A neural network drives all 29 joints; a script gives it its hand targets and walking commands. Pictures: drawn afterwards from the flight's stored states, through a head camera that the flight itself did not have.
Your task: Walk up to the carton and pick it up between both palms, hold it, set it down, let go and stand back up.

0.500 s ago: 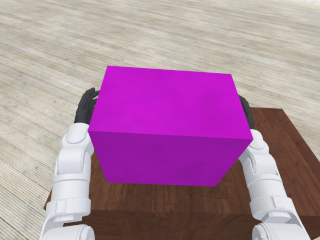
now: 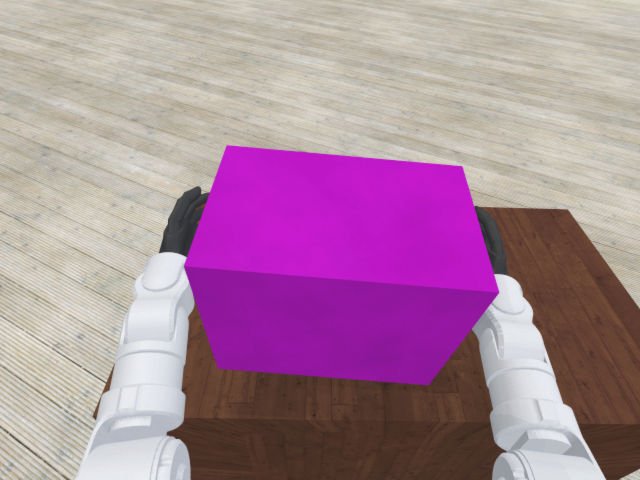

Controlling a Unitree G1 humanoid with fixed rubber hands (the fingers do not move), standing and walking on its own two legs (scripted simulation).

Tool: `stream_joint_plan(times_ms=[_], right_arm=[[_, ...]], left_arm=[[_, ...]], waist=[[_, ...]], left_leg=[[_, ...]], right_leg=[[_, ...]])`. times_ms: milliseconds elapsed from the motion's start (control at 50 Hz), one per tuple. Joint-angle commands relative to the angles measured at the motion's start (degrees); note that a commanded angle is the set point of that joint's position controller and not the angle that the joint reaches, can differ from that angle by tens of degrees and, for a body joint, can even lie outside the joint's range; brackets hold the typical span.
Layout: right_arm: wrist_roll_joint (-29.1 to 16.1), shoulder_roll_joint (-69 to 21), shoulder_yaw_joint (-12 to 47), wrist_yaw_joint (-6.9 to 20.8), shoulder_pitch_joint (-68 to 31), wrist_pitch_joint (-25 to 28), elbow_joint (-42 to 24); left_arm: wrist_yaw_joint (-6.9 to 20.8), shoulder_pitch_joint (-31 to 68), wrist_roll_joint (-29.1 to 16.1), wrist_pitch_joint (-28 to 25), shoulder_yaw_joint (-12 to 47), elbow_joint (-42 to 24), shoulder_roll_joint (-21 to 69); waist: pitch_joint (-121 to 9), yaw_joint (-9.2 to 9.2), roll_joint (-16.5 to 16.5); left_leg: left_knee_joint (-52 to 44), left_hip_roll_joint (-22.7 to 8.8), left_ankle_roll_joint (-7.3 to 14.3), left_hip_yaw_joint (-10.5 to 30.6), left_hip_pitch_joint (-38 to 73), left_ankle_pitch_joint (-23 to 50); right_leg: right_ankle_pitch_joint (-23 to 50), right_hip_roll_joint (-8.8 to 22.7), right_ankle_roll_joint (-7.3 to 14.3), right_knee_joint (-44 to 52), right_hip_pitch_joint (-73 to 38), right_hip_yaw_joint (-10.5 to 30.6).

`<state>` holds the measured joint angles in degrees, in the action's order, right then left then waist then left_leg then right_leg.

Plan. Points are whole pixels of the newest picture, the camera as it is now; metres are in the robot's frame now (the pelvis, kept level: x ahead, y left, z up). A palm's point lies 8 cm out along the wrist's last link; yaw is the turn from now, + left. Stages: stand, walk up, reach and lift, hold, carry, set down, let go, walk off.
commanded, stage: set down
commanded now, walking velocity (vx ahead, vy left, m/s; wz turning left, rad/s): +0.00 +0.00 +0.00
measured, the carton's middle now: (333, 272) +0.36 -0.04 +0.09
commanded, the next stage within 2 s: none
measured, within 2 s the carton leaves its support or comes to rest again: rests again in 1.80 s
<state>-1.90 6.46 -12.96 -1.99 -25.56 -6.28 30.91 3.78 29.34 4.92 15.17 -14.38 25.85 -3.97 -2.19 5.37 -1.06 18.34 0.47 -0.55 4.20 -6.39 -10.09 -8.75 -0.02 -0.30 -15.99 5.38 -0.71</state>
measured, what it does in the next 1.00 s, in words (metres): stands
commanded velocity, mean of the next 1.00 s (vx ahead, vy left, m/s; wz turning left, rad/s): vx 0.00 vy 0.00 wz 0.00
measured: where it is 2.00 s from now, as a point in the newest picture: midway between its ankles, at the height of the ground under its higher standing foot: outside the picture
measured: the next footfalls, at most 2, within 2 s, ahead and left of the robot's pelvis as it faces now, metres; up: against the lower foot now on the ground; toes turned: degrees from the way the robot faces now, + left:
none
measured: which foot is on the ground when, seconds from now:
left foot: down 0.00-1.00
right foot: down 0.00-1.00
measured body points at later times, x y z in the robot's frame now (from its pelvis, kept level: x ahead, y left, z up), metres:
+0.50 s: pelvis +0.01 +0.00 +0.00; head +0.01 +0.01 +0.45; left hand +0.41 +0.13 +0.10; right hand +0.35 -0.26 +0.09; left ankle +0.00 +0.12 -0.75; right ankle +0.00 -0.12 -0.75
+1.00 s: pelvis +0.02 +0.01 +0.00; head +0.03 +0.01 +0.45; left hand +0.43 +0.11 +0.07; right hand +0.35 -0.27 +0.06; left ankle +0.00 +0.12 -0.75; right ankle +0.00 -0.12 -0.75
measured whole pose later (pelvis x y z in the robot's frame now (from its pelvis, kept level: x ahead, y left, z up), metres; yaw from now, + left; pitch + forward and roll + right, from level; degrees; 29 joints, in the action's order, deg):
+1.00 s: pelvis +0.02 +0.01 +0.00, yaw -2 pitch +6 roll -1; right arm 1.5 7.6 -16.7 1.0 -26.1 1.7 40.1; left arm 0.4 31.6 3.8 -0.2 -12.0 45.0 -3.5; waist -5.9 6.5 1.5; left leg 19.3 0.0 0.1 1.4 -14.1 -11.2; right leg -8.5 -0.1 -0.9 -16.2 13.6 0.7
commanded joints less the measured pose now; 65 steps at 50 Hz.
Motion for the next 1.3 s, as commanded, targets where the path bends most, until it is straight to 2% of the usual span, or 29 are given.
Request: stream_joint_plan(times_ms=[0, 40, 80, 100, 120, 140, 200, 220, 240, 280, 340, 360, 440, 480, 520, 640, 660, 700, 740, 820, 840, 880, 920, 960, 980, 1060, 1160, 1180, 1280], right_arm=[[-0.6, -26.0, 21.1, 7.4, -45.3, 5.7, -17.1], [-1.0, -25.8, 20.7, 7.6, -46.1, 6.3, -16.1], [-0.8, -25.9, 21.6, 8.0, -47.2, 6.7, -16.9], [-1.9, -25.9, 22.2, 8.4, -47.5, 7.2, -16.8], [-1.9, -25.8, 23.0, 8.6, -46.4, 7.2, -17.0], [-1.7, -26.1, 23.2, 8.6, -45.9, 7.5, -17.4], [-0.8, -25.9, 21.4, 8.6, -43.2, 7.0, -14.6], [-0.9, -25.9, 21.5, 8.5, -44.6, 7.2, -15.4], [-0.7, -26.7, 21.6, 8.7, -43.4, 7.2, -13.7], [-1.2, -26.4, 23.1, 8.7, -42.2, 7.6, -15.2], [-0.9, -27.9, 23.2, 8.9, -42.6, 8.5, -16.0], [-0.1, -27.1, 22.3, 8.8, -40.2, 8.4, -14.5], [-0.1, -25.7, 21.5, 8.8, -39.4, 8.0, -12.5], [0.0, -26.3, 22.5, 8.7, -40.0, 9.0, -14.5], [-0.3, -27.4, 23.1, 8.9, -42.2, 9.7, -15.9], [0.6, -26.2, 20.8, 9.5, -38.9, 10.8, -13.4], [0.7, -25.8, 21.1, 9.6, -39.1, 11.1, -12.8], [1.7, -25.1, 19.5, 9.8, -38.7, 10.4, -9.6], [2.0, -25.0, 18.2, 10.3, -38.7, 10.6, -6.4], [2.5, -26.0, 19.3, 10.9, -42.7, 12.3, -10.3], [2.6, -26.1, 18.4, 10.9, -41.7, 12.8, -9.2], [3.1, -26.0, 18.8, 11.4, -41.1, 13.2, -7.4], [2.9, -26.0, 17.7, 11.6, -41.2, 13.7, -6.5], [3.0, -25.6, 18.4, 11.6, -41.8, 14.3, -6.5], [3.3, -26.2, 18.2, 11.4, -41.1, 14.7, -6.3], [2.9, -25.3, 17.7, 11.3, -41.2, 15.6, -3.2], [3.5, -26.8, 18.2, 11.2, -39.2, 16.5, -1.0], [3.4, -27.6, 18.6, 11.0, -39.3, 16.7, -1.0], [3.3, -27.9, 18.3, 11.2, -39.8, 18.5, -0.4]], left_arm=[[5.1, 38.7, -2.5, -3.5, 24.7, -7.5, 29.2], [4.9, 38.2, -2.1, -3.7, 24.2, -4.6, 30.2], [4.5, 38.3, -2.2, -4.4, 23.9, -4.6, 30.5], [4.0, 39.2, -2.6, -4.8, 25.2, -6.3, 32.0], [3.8, 38.1, -2.3, -5.2, 24.2, -6.4, 31.3], [3.5, 39.9, -3.2, -5.9, 25.2, -7.5, 31.6], [3.8, 39.5, -2.2, -6.5, 23.9, -5.1, 29.8], [4.0, 38.9, -2.3, -6.6, 23.5, -4.5, 30.2], [4.0, 39.2, -2.0, -6.9, 23.9, -5.1, 30.8], [4.0, 37.3, -1.9, -7.3, 24.1, -5.4, 30.6], [3.3, 39.6, -2.7, -9.0, 25.2, -8.1, 31.9], [3.3, 39.0, -2.3, -9.1, 25.4, -6.3, 31.5], [3.7, 36.9, -1.6, -8.8, 23.9, -2.3, 30.2], [3.9, 35.9, -2.1, -9.4, 24.3, -3.3, 31.5], [3.4, 37.3, -2.4, -10.6, 25.1, -4.5, 31.8], [2.1, 39.5, -3.4, -13.5, 27.2, -3.2, 32.3], [2.0, 38.6, -3.3, -13.9, 26.5, -1.3, 32.2], [2.5, 39.8, -2.5, -14.0, 24.9, 2.1, 31.0], [2.7, 39.9, -1.1, -14.0, 22.7, 4.3, 30.0], [2.4, 39.3, -1.3, -15.6, 21.7, 5.8, 31.8], [2.0, 39.9, -1.5, -16.3, 23.3, 5.1, 32.5], [1.3, 40.5, -1.4, -17.7, 22.2, 5.9, 31.5], [1.2, 41.1, -2.3, -18.5, 23.6, 6.9, 32.0], [1.2, 40.6, -2.1, -19.3, 22.9, 8.7, 31.4], [1.1, 41.4, -2.5, -20.0, 23.6, 9.5, 31.9], [0.9, 42.6, -2.2, -21.4, 23.0, 11.6, 31.9], [0.8, 41.0, -2.1, -23.5, 23.8, 11.5, 32.9], [0.9, 42.0, -2.4, -24.0, 22.5, 12.4, 31.9], [0.3, 42.9, -2.8, -26.6, 24.5, 12.0, 32.1]], waist=[[-24.1, 0.06, -0.8], [-24.3, -0.07, 1.1], [-25.0, -0.65, -0.2], [-27.4, -0.21, 2.0], [-27.9, -0.83, 0.4], [-29.6, 0.03, 0.5], [-26.9, 0.86, 1.3], [-26.9, -0.02, 0.5], [-27.5, 1.01, 0.9], [-27.6, 0.08, 0.7], [-32.6, 0.97, 1.0], [-30.3, 2.35, 0.7], [-25.7, 1.47, 0.0], [-28.9, 1.56, -1.2], [-31.5, 1.18, 0.6], [-33.3, 3.52, 0.2], [-33.3, 2.29, 0.8], [-28.4, 3.11, 0.1], [-28.0, 1.74, 1.1], [-33.8, 0.28, 0.5], [-34.8, 2.29, 1.2], [-34.3, 0.2, 1.3], [-34.6, 1.97, 0.3], [-35.3, 0.62, 0.3], [-35.7, 1.81, -0.6], [-34.9, 1.69, 1.4], [-36.6, 1.72, 1.0], [-35.8, 1.44, -0.9], [-40.1, 1.5, 2.2]], left_leg=[[-2.2, 2.1, -2.3, -4.9, 4.9, 10.3], [-2.3, 2.1, -2.5, -5.0, 4.6, 11.0], [-2.0, 1.9, -2.6, -4.9, 5.4, 11.1], [-1.1, 1.4, -3.1, -4.3, 7.6, 15.0], [-0.7, 1.4, -2.9, -4.4, 7.6, 17.2], [0.4, 1.6, -3.1, -4.1, 8.7, 19.7], [0.2, 1.8, -3.1, -4.3, 6.5, 17.1], [-0.1, 1.8, -3.1, -4.6, 6.2, 16.1], [-0.5, 1.8, -3.1, -4.5, 6.6, 15.7], [-0.4, 2.2, -2.6, -4.8, 5.4, 16.8], [1.2, 1.9, -3.2, -4.2, 7.6, 20.4], [1.4, 1.9, -3.2, -4.1, 7.0, 20.1], [-0.3, 2.0, -2.3, -4.4, 4.8, 15.1], [0.4, 1.7, -2.6, -4.2, 4.5, 18.0], [1.2, 1.9, -3.0, -4.0, 4.7, 19.6], [1.8, 1.7, -3.4, -3.5, 5.9, 21.1], [1.9, 1.4, -3.6, -3.2, 5.7, 21.4], [-0.1, 1.3, -2.7, -3.6, 4.2, 15.9], [-0.1, 0.9, -2.9, -4.2, 4.3, 16.1], [0.4, 1.3, -2.6, -4.6, 3.1, 17.3], [1.0, 1.0, -3.1, -4.4, 4.9, 19.2], [1.3, 0.7, -3.3, -4.6, 4.7, 20.9], [1.8, 0.5, -3.1, -3.9, 5.4, 20.8], [2.2, 0.5, -3.1, -4.7, 5.0, 21.6], [2.0, 0.7, -3.0, -4.5, 3.3, 20.4], [2.2, 0.4, -3.4, -4.3, 3.2, 21.6], [3.0, 0.5, -3.5, -4.5, 2.6, 23.5], [2.8, 0.7, -2.9, -4.6, 0.7, 22.1], [3.6, 0.9, -3.5, -4.4, 2.1, 24.0]], right_leg=[[16.3, -2.0, -1.8, 0.0, -7.5, -3.7], [17.1, -1.9, -1.7, -0.8, -7.4, -3.8], [16.2, -2.4, -1.7, -0.4, -6.7, -4.1], [17.1, -2.3, -1.5, -0.8, -6.1, -4.2], [18.5, -2.4, -1.5, -0.8, -6.7, -4.2], [20.1, -2.7, -1.5, -0.8, -6.5, -4.0], [21.6, -2.2, -1.7, -1.1, -6.8, -3.5], [22.5, -2.1, -1.6, -1.5, -7.9, -3.5], [22.5, -2.1, -1.8, -1.5, -7.5, -3.8], [27.1, -1.6, -2.0, -2.4, -9.8, -3.2], [29.0, -2.1, -1.8, -2.7, -8.8, -3.3], [29.5, -1.9, -2.0, -2.5, -8.1, -3.5], [25.5, -1.4, -1.8, -1.6, -7.2, -3.1], [30.6, -1.8, -2.1, -2.4, -9.8, -2.8], [31.9, -1.9, -2.1, -3.2, -9.6, -2.6], [31.8, -2.2, -1.8, -3.2, -7.2, -3.2], [31.1, -2.1, -1.7, -3.0, -6.1, -2.8], [26.2, -1.7, -1.9, -2.0, -4.8, -3.1], [25.6, -1.6, -1.7, -1.9, -4.8, -2.5], [28.4, -1.7, -1.9, -2.8, -6.5, -2.6], [28.6, -2.1, -1.8, -2.8, -5.1, -3.4], [28.1, -2.3, -1.6, -2.8, -4.3, -2.9], [27.1, -2.6, -1.6, -2.5, -2.1, -3.5], [28.7, -2.1, -1.4, -3.0, -3.5, -2.6], [29.9, -2.1, -1.6, -3.1, -4.1, -2.6], [29.8, -2.0, -1.4, -3.4, -3.5, -2.5], [34.7, -1.8, -1.4, -4.4, -4.4, -1.8], [35.3, -1.6, -1.7, -4.7, -5.6, -1.7], [34.9, -1.9, -1.3, -4.8, -3.1, -1.5]])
